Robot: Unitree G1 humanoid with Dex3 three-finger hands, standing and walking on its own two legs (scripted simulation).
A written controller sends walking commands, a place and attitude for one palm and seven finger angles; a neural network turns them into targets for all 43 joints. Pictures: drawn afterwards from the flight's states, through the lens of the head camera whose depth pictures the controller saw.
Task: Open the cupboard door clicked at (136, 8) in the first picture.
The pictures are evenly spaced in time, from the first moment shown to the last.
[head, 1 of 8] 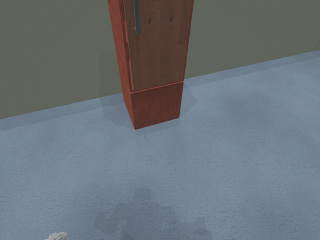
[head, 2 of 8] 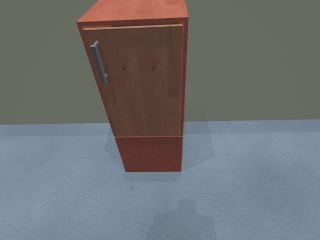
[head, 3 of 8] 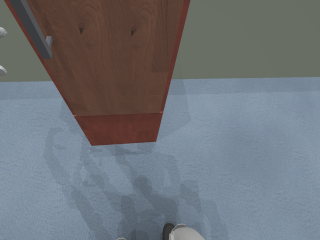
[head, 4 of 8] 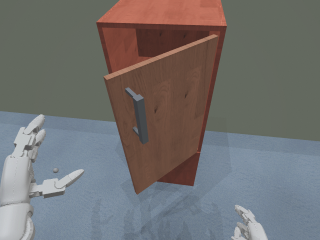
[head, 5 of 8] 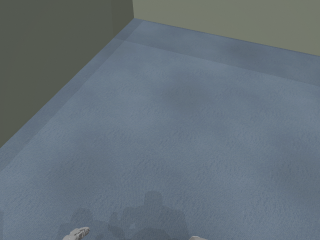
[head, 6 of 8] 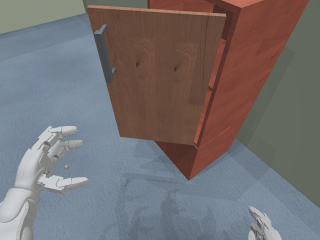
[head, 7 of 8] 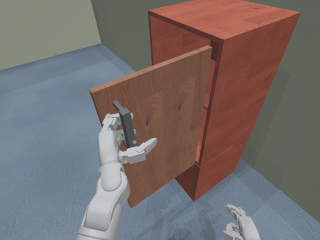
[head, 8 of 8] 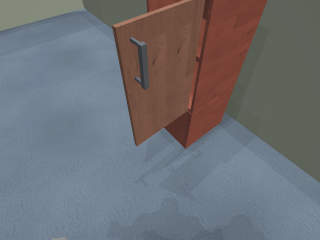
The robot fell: no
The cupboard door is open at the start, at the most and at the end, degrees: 0 92 92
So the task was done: yes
